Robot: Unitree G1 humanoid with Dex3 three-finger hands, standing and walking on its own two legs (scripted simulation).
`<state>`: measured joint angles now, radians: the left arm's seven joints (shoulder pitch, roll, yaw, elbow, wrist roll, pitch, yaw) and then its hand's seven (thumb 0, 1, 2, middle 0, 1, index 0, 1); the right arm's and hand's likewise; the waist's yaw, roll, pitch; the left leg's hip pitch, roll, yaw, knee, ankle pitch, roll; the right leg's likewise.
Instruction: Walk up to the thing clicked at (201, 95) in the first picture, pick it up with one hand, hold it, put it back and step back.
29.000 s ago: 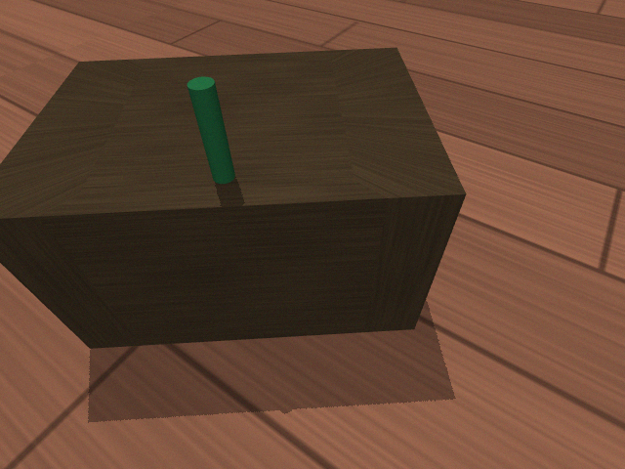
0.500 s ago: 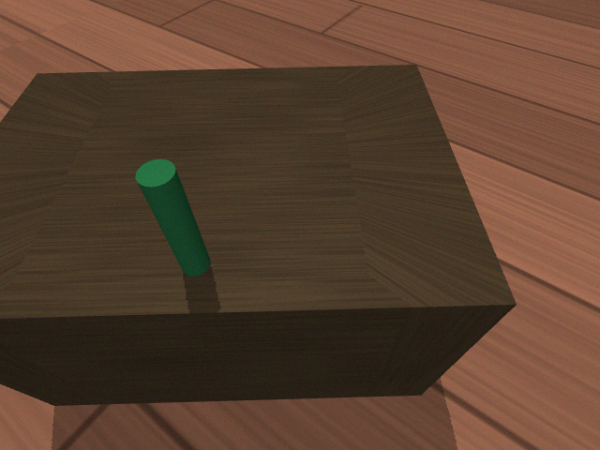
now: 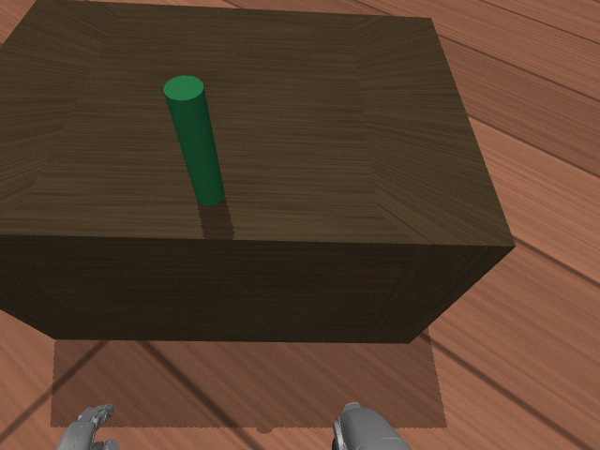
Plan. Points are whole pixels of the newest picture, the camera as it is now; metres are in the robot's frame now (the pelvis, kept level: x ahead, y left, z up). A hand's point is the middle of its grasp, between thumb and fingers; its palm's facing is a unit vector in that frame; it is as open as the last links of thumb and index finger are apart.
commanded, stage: step back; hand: left
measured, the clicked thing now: (199, 149) +0.57 +0.17 +0.01
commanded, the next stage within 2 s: none
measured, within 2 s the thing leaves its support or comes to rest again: neither
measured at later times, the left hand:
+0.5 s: hand out of the picture +0.02 +0.25 -0.12, palm faces -0.10 -0.90 -0.42, open 7.4 cm
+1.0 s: hand out of the picture -0.18 +0.29 -0.16, palm faces -0.11 -0.93 -0.36, open 7.4 cm
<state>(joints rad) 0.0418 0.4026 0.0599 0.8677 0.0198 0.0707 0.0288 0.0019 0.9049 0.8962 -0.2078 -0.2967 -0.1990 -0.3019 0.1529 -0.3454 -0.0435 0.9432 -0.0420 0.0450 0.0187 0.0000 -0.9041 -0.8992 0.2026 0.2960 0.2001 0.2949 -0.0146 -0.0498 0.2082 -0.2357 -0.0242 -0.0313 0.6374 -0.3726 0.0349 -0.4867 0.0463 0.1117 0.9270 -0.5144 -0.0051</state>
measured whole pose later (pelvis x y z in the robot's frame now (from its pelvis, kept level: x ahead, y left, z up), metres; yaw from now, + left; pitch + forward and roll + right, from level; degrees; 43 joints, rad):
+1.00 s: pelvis -0.27 +0.02 +0.00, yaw -6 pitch -2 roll -1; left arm 0.22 0.42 0.09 0.84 0.03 0.07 0.00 0.00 0.91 0.90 -0.21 -0.30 -0.20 -0.30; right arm 0.14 -0.36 -0.05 0.83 -0.03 0.02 -0.01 0.00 -0.90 -0.90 0.21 0.30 0.20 0.30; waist 0.03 -0.06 0.18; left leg -0.34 0.03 0.01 0.55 -0.17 0.02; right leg -0.37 0.08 0.17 1.08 -0.47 0.04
